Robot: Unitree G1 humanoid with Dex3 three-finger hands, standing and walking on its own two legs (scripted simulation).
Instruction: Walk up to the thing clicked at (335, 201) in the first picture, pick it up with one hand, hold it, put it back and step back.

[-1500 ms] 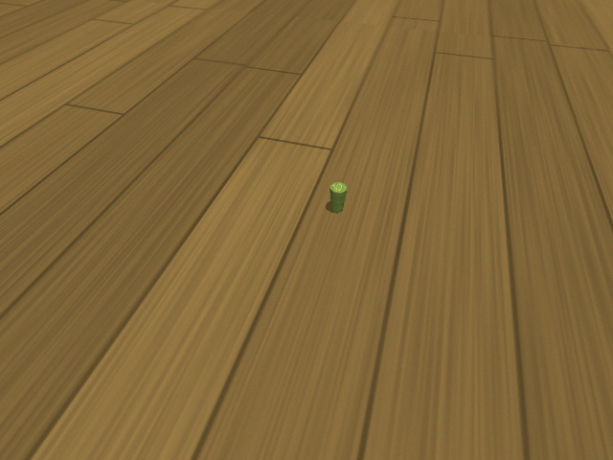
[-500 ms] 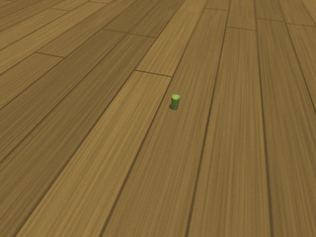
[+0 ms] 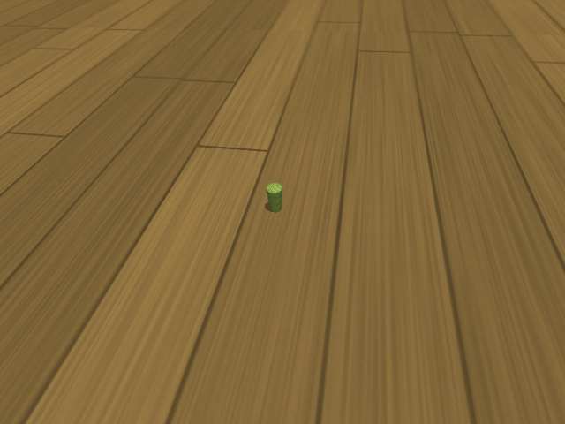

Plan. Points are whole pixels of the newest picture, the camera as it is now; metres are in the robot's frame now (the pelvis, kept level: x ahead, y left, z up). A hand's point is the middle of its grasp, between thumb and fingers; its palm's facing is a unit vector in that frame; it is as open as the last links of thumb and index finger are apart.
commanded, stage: walk up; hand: left
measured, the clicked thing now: (275, 198) +1.28 +0.12 -0.68
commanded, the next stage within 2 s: none
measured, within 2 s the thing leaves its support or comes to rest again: neither
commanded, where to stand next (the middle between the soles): +0.91 -0.05 m, yaw -7 degrees
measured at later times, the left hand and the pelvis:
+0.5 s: hand (148, 336) +0.32 +0.29 -0.13, palm faces -0.17 -0.92 -0.34, open 7.4 cm; pelvis +0.22 +0.02 +0.02, yaw -6 degrees
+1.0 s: hand (199, 237) +0.54 +0.22 -0.10, palm faces -0.14 -0.91 -0.38, open 7.4 cm; pelvis +0.44 -0.03 +0.02, yaw -7 degrees
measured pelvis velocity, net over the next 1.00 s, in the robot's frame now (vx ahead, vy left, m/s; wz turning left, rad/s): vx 0.44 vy -0.03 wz -0.13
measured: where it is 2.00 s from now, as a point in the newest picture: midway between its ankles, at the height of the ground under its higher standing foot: (312, 284)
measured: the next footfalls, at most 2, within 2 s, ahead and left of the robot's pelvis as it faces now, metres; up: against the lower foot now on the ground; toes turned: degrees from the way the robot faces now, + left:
left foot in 0.30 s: +0.28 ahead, +0.13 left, +0.00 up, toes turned +2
right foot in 0.72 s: +0.47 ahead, -0.16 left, +0.00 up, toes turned -12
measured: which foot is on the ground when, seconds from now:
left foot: up 0.00-0.28, down 0.30-0.72, up 0.74-1.00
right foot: down 0.00-0.32, up 0.34-0.70, down 0.72-1.00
